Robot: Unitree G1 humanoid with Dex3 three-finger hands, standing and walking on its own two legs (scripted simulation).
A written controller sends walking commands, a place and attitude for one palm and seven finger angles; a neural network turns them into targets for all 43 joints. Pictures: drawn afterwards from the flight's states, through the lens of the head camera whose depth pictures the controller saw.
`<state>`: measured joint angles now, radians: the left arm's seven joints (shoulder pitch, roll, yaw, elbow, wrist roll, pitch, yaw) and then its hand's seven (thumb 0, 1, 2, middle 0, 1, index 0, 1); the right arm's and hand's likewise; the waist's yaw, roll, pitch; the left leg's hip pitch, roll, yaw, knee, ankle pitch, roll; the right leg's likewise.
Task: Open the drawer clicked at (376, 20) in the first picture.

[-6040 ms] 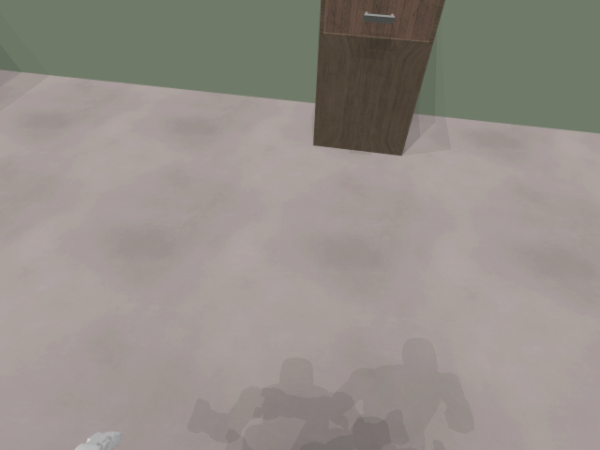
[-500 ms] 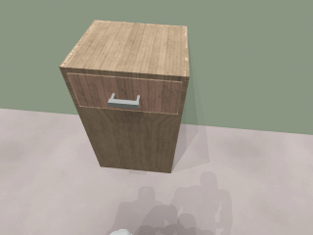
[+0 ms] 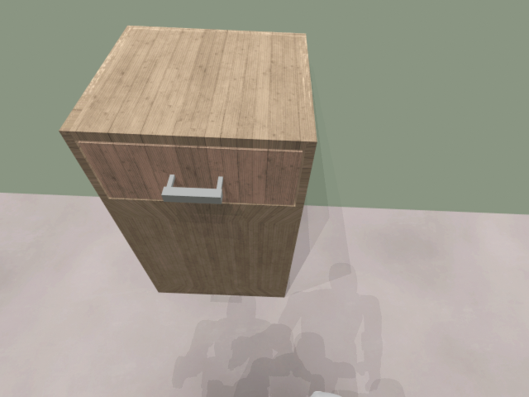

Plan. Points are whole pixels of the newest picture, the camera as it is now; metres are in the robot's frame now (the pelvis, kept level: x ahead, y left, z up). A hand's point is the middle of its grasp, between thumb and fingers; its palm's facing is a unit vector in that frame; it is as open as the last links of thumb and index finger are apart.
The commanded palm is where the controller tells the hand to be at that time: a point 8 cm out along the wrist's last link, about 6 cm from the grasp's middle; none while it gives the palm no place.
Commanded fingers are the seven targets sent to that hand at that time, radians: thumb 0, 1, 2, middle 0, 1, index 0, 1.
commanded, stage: come to a stop and stand still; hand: left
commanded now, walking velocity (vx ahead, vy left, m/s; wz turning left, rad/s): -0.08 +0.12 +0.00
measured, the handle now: (194, 187) +0.52 +0.18 -0.07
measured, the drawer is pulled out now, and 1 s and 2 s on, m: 0.00 0.00 0.00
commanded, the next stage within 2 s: look again from close up in 0.76 s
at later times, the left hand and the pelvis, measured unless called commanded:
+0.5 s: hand out of the picture +0.00 +0.16 -0.16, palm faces +0.09 -0.96 -0.25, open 7.3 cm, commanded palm none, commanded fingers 0.00 0.90 0.90 -0.20 -0.30 -0.20 -0.30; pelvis -0.03 -0.03 +0.00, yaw +1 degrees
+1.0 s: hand out of the picture -0.02 +0.14 -0.18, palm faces +0.04 -0.97 -0.22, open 7.3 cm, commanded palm none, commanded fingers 0.00 0.90 0.90 -0.20 -0.30 -0.20 -0.30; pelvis -0.01 -0.04 -0.01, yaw +2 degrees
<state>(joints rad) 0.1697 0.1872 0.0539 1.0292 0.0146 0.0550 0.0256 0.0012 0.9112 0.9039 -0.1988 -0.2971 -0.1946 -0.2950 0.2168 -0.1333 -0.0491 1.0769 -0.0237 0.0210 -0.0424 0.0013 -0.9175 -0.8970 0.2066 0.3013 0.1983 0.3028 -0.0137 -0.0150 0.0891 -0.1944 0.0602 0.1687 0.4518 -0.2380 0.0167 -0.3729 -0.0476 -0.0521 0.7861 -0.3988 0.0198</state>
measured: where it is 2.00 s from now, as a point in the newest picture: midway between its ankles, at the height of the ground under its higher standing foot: outside the picture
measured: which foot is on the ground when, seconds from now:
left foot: down 0.00-0.08, up 0.10-0.54, down 0.56-1.00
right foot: up 0.00-0.06, down 0.08-0.60, up 0.62-0.82, down 0.84-1.00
